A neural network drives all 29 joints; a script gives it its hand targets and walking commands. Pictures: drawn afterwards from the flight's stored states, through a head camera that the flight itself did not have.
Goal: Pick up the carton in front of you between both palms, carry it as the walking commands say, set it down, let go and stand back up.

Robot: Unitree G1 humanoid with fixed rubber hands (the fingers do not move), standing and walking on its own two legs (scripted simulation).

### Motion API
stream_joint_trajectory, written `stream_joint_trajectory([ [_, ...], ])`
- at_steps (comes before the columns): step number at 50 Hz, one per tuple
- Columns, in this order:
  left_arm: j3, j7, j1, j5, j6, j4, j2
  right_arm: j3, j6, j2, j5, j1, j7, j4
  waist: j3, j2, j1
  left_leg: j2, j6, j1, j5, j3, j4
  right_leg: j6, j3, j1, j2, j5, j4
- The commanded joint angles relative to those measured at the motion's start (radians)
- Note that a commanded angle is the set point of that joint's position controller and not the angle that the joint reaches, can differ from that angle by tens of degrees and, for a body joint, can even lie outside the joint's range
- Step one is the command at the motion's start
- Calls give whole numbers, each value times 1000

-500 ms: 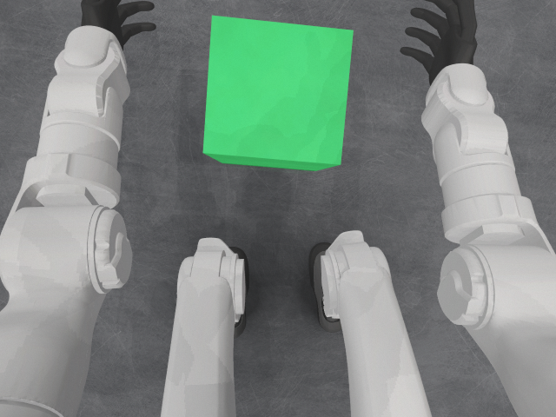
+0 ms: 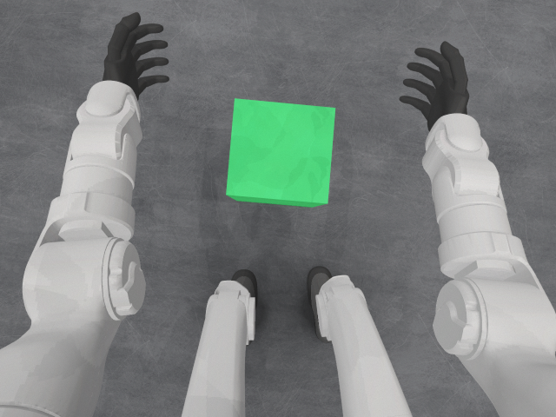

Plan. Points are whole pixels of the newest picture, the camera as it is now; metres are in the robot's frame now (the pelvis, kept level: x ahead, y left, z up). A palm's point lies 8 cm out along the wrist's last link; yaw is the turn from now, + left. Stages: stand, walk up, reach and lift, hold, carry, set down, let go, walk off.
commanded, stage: let go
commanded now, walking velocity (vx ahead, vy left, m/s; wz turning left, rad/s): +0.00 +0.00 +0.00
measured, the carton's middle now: (279, 161) +0.49 -0.01 -0.50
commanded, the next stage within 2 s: stand in 1.32 s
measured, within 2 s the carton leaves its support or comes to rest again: neither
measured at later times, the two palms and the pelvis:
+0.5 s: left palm (61, 192) +0.39 +0.21 +0.01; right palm (551, 200) +0.36 -0.24 +0.01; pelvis +0.07 -0.01 +0.11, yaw +1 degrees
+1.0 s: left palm out of the picture +0.25 +0.23 +0.09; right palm out of the picture +0.25 -0.24 +0.09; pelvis +0.09 -0.01 +0.15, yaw +0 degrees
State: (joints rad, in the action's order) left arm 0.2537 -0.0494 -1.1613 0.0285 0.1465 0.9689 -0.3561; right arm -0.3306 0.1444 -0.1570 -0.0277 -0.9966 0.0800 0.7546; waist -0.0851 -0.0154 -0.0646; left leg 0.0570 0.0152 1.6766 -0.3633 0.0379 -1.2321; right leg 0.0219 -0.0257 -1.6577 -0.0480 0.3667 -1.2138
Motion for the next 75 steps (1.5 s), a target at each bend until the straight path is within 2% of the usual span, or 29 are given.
stream_joint_trajectory([
  [1, 27, 3, -178, 29, -25, -98, -90, -9, -28, -91, 29, -136, -15, -96, -944, -70, 0, -1, -29, -729, 345, -2, 150, 39, 72, 449, -16, -278, 142],
  [4, 38, 21, -66, 66, -25, -140, -53, 0, -37, -101, 63, -32, -39, -112, -997, -71, 5, -2, -35, -852, 424, 6, 198, 31, 73, 513, -19, -319, 187],
  [8, 31, 58, 142, 91, -25, -253, 17, 32, -49, -124, 106, 149, -83, -163, -1011, -62, 6, -6, -43, -996, 516, 16, 265, 13, 67, 622, -22, -372, 254],
  [14, -15, 65, 374, 55, -63, -421, 43, 100, -75, -132, 89, 365, -123, -252, -830, -21, 8, -9, -38, -989, 461, 1, 384, 0, 27, 864, 2, -424, 363],
  [20, -51, 45, 631, 28, -110, -422, 65, 160, -118, -104, 40, 601, -139, -247, -673, -9, 24, -13, -28, -1021, 446, 0, 470, 0, -11, 1041, 22, -498, 440],
  [27, -83, 33, 937, 8, -162, -430, 70, 209, -163, -104, 21, 877, -132, -275, -523, 25, 27, -12, -22, -1109, 468, 4, 578, 7, -40, 1258, 34, -619, 533],
  [33, -115, 23, 1136, -6, -184, -503, 70, 244, -180, -117, 11, 1066, -131, -355, -336, 31, 31, -20, -16, -1307, 439, 5, 695, 11, -29, 1361, 32, -554, 661],
  [39, -151, 12, 1287, -12, -168, -566, 70, 269, -162, -134, 6, 1169, -142, -403, -139, -10, 54, -27, -28, -1488, 397, 1, 806, 3, -10, 1452, 18, -418, 784],
  [42, -169, 3, 1325, -17, -144, -591, 67, 271, -138, -140, 8, 1188, -149, -410, -44, -17, 62, -31, -31, -1532, 349, -3, 846, -2, -4, 1479, 14, -347, 822],
  [47, -186, -18, 1333, -25, -83, -621, 62, 265, -80, -148, 22, 1174, -157, -414, 95, 4, 64, -34, -28, -1554, 232, -13, 878, -9, 7, 1494, 12, -220, 852],
  [51, -188, -28, 1328, -25, -41, -633, 59, 257, -37, -150, 39, 1172, -156, -415, 151, 31, 56, -33, -24, -1577, 198, -18, 874, -13, 12, 1506, 15, -188, 855],
  [54, -186, -30, 1327, -20, -20, -639, 57, 253, -15, -148, 49, 1173, -155, -416, 168, 37, 52, -32, -23, -1591, 202, -18, 867, -14, 13, 1518, 18, -194, 850],
  [61, -176, -23, 1335, -7, -5, -649, 55, 252, -1, -143, 53, 1168, -156, -433, 156, 10, 62, -28, -25, -1599, 269, -15, 855, -17, 8, 1562, 16, -254, 831],
  [62, -174, -5, 1398, -19, -39, -593, 41, 247, 52, -176, 70, 1118, -130, -496, 103, 43, 77, -28, -22, -1650, 333, -18, 832, -4, 21, 1560, -11, -250, 799],
  [63, -178, 4, 1377, -20, -47, -614, 46, 266, 64, -165, 64, 1149, -119, -486, 114, 16, 71, -27, -24, -1634, 344, -18, 825, -4, 18, 1556, -7, -245, 800],
  [66, -192, 9, 1354, -29, -51, -630, 52, 281, 78, -153, 56, 1149, -104, -484, 122, 6, 62, -27, -19, -1629, 338, -12, 821, -5, 14, 1523, -6, -247, 797],
  [67, -143, 42, 1346, -14, -84, -463, -49, 238, -20, -256, 22, 1129, -85, -313, 92, -59, 81, -74, -24, -1523, 248, -9, 775, 2, -21, 1451, 58, -242, 778],
  [68, -136, 55, 1365, -19, -103, -460, -77, 235, -68, -248, 28, 1150, -78, -301, 76, -35, 67, -71, -23, -1526, 215, 4, 772, -2, -32, 1467, 66, -238, 779],
  [71, -140, 57, 1351, -13, -140, -413, -34, 240, -133, -222, 46, 1141, -72, -232, 96, 2, 67, -85, -12, -1508, 183, 33, 787, -18, -52, 1421, 74, -184, 806],
  [75, -143, 63, 1345, -10, -160, -371, -34, 233, -159, -238, 49, 1146, -65, -171, 70, 5, 65, -102, -13, -1530, 305, 50, 775, -16, -58, 1440, 80, -283, 792],
])
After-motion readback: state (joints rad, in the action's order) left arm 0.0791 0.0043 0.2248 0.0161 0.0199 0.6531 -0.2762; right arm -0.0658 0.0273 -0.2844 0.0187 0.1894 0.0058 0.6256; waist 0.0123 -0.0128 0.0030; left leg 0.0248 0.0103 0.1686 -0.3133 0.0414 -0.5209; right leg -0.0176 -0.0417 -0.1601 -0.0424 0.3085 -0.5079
